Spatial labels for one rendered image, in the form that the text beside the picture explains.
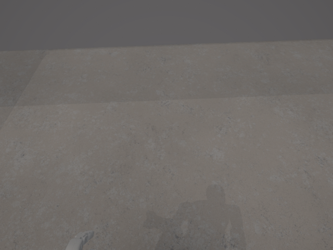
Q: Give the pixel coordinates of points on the left robot hand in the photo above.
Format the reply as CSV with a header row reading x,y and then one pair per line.
x,y
79,240

